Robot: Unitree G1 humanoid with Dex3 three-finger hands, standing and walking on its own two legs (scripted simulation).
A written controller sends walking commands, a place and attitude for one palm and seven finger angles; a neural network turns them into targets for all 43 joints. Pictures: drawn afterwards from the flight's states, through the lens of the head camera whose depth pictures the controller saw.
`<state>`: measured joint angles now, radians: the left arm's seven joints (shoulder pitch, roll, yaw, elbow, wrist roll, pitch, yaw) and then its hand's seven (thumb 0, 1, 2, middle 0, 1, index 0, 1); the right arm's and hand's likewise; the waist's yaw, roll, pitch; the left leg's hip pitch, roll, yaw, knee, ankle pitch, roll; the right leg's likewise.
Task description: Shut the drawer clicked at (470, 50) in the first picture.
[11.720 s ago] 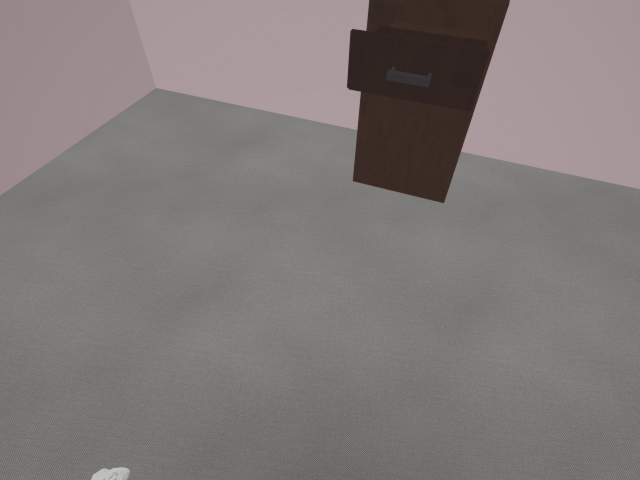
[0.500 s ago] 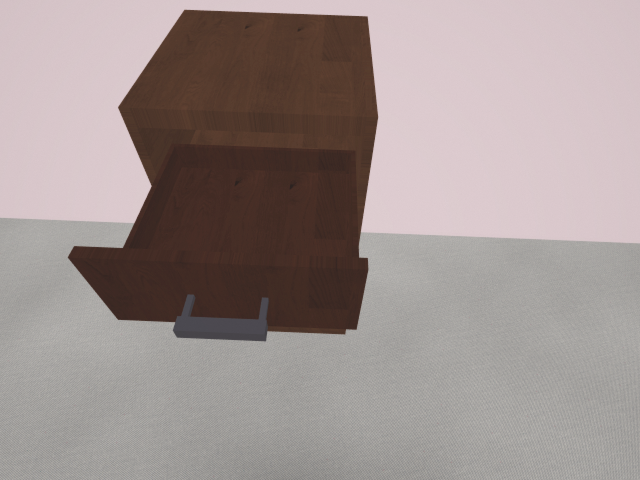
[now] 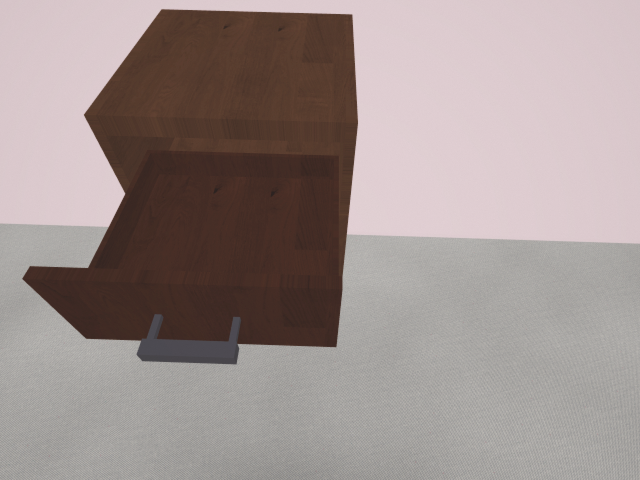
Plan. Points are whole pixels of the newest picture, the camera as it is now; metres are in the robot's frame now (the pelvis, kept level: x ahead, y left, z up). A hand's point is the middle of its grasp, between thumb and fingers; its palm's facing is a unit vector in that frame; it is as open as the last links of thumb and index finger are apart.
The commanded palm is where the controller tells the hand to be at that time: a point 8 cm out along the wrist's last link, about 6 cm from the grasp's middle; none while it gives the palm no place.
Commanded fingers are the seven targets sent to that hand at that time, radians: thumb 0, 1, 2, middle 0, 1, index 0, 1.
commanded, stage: come to a stop and stand still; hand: left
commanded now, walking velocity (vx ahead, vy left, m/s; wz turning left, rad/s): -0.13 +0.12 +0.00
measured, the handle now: (193, 337) +0.31 +0.20 -0.04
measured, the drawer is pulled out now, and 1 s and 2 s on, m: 0.30 0.30 0.30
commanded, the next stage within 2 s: look again from close up in 0.98 s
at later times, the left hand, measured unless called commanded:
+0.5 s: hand out of the picture +0.02 +0.21 -0.17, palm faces +0.01 -0.96 -0.29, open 7.4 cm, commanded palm none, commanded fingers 0.00 0.90 0.90 -0.20 -0.30 -0.20 -0.30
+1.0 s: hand out of the picture -0.03 +0.22 -0.17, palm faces -0.03 -0.98 -0.20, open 7.4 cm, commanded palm none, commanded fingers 0.00 0.90 0.90 -0.20 -0.30 -0.20 -0.30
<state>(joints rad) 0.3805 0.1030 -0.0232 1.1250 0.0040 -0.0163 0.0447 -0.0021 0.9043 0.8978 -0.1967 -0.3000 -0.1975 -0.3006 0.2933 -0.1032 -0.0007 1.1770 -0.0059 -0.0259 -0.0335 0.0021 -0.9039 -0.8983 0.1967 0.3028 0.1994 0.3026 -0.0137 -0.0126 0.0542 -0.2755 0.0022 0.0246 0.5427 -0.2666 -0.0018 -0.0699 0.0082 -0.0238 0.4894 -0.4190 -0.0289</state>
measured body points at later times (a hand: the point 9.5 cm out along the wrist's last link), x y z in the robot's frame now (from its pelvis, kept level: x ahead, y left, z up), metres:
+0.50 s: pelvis -0.02 +0.01 -0.01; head +0.00 +0.00 +0.44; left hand +0.02 +0.26 -0.15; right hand +0.06 -0.23 -0.15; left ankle +0.01 +0.12 -0.73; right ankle -0.10 -0.10 -0.73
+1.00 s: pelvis -0.03 +0.04 +0.00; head -0.01 +0.05 +0.45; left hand -0.03 +0.28 -0.16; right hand -0.01 -0.19 -0.15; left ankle +0.01 +0.13 -0.73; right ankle -0.10 -0.10 -0.73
